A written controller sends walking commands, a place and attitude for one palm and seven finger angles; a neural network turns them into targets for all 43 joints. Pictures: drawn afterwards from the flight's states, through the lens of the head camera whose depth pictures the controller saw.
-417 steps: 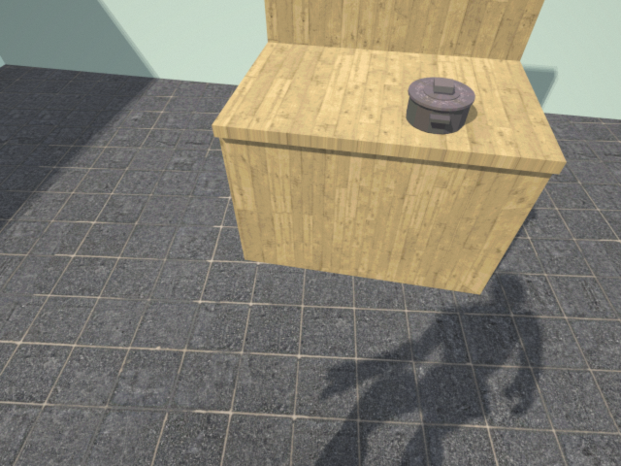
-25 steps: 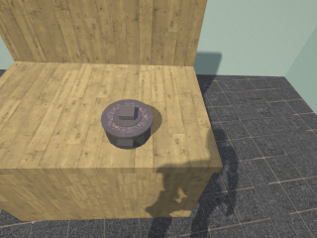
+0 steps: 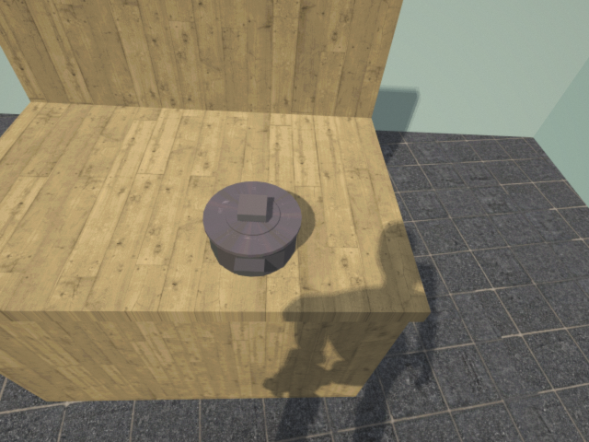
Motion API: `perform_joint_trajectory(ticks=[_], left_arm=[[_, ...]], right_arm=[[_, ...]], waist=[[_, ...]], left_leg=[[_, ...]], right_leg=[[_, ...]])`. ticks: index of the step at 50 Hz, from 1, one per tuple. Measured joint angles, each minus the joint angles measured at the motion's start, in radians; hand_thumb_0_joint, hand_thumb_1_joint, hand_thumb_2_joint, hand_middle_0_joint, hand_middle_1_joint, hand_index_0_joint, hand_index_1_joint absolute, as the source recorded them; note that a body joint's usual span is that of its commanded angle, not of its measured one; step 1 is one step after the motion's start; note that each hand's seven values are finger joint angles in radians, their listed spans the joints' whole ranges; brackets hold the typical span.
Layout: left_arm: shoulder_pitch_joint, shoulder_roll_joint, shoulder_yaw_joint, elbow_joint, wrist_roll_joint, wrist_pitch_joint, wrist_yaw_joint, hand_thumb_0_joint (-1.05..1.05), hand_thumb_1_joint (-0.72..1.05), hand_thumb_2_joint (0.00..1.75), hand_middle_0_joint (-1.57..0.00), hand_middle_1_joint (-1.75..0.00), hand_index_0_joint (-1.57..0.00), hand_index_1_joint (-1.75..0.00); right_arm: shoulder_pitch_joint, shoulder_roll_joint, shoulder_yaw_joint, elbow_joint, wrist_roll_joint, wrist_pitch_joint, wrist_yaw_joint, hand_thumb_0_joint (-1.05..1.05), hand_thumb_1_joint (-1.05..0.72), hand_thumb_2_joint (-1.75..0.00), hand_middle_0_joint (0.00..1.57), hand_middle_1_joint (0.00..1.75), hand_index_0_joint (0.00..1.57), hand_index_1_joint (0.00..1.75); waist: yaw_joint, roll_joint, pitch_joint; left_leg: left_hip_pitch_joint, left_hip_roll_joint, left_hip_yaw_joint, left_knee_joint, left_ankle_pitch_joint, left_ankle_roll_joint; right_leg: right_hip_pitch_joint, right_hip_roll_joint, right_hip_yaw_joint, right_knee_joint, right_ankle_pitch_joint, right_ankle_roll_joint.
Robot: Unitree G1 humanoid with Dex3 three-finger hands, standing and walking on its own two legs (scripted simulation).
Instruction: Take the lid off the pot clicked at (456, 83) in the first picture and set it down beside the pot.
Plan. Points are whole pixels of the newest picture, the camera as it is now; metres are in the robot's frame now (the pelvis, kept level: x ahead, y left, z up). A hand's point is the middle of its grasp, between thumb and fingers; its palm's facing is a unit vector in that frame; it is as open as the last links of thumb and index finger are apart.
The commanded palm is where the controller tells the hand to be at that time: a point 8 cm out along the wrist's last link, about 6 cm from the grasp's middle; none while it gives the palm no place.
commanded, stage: look again from close up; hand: left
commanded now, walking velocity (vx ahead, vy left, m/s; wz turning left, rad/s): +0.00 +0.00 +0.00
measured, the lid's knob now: (252, 207) +0.50 +0.11 +0.00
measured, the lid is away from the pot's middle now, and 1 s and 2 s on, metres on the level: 0.00 0.00 0.00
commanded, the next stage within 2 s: lift the closed hand beside the body in 0.34 s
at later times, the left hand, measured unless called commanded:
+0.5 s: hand out of the picture +0.01 +0.16 -0.17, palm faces +0.06 -0.98 -0.19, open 7.3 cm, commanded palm +0.09 +0.21 -0.07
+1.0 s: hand out of the picture +0.10 +0.16 -0.07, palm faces +0.26 -0.92 -0.30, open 3.2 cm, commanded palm +0.07 +0.21 -0.05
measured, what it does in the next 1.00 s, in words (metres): shifts its weight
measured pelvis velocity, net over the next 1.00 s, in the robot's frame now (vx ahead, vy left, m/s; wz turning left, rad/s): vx -0.02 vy -0.06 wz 0.03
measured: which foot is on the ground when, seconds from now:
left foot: down 0.00-1.00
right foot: down 0.00-1.00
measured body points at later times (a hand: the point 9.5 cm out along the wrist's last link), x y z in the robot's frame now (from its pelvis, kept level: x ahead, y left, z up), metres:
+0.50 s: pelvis +0.00 -0.01 +0.00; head +0.01 +0.01 +0.45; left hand +0.01 +0.21 -0.15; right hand +0.02 -0.24 -0.15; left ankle +0.02 +0.06 -0.74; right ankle -0.02 -0.16 -0.74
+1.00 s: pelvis -0.02 -0.06 -0.01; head -0.01 -0.06 +0.44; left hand +0.08 +0.21 -0.05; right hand +0.21 -0.28 -0.06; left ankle +0.02 +0.06 -0.74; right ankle -0.02 -0.16 -0.74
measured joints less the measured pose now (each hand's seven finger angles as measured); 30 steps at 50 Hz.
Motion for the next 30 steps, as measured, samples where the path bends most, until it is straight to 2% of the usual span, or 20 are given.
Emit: perform_joint_trajectory(ticks=[23, 24, 25, 27, 30], left_arm=[[-0.005, -0.018, -0.01, 0.021, 0.002, -0.009, 0.008, 0.0, 0.91, 0.9, -0.2, -0.3, -0.2, -0.3], [0.021, -0.018, -0.008, -0.099, -0.022, 0.034, 0.014, 0.0, 0.91, 0.9, -0.2, -0.3, -0.2, -0.3], [0.056, -0.009, -0.028, -0.266, -0.037, 0.057, 0.035, 0.0, 0.91, 0.9, -0.2, -0.31, -0.2, -0.3], [0.092, 0.018, -0.047, -0.526, -0.048, 0.063, 0.09, 0.01, 0.93, 0.9, -0.23, -0.33, -0.23, -0.32], [0.068, 0.02, -0.039, -0.703, -0.029, 0.039, 0.125, 0.02, 0.94, 0.9, -0.28, -0.39, -0.28, -0.39]], right_arm=[[0.017, 0.005, 0.007, 0.028, 0.002, -0.002, -0.003, 0.01, -0.93, -0.9, 0.2, 0.3, 0.2, 0.3], [0.035, 0.0, 0.007, -0.017, 0.013, -0.009, -0.002, 0.01, -0.93, -0.9, 0.2, 0.3, 0.2, 0.3], [0.061, -0.008, 0.01, -0.065, 0.033, -0.048, -0.009, 0.01, -0.93, -0.9, 0.2, 0.3, 0.2, 0.3], [0.092, -0.025, 0.019, -0.127, 0.06, -0.134, -0.023, 0.01, -0.93, -0.9, 0.2, 0.3, 0.2, 0.3], [0.069, -0.056, 0.023, -0.193, 0.047, -0.188, -0.021, 0.01, -0.93, -0.9, 0.2, 0.3, 0.2, 0.3]], waist=[[-0.004, 0.01, 0.0], [-0.003, 0.016, 0.013], [0.008, 0.021, 0.026], [0.025, 0.033, 0.022], [0.009, 0.062, -0.015]], left_leg=[[0.019, 0.009, 0.001, -0.013, 0.003, -0.011], [0.011, 0.01, -0.002, 0.003, -0.001, -0.014], [0.008, 0.01, -0.003, 0.011, -0.004, -0.019], [0.01, 0.003, -0.002, 0.006, 0.001, -0.031], [0.013, -0.004, -0.003, -0.003, 0.011, -0.032]], right_leg=[[0.016, 0.009, 0.002, -0.012, 0.003, -0.001], [0.012, 0.01, -0.001, 0.0, 0.0, -0.004], [0.005, 0.009, -0.002, 0.017, -0.006, -0.018], [-0.008, 0.003, 0.0, 0.045, -0.019, -0.046], [-0.014, -0.005, -0.001, 0.059, -0.026, -0.049]])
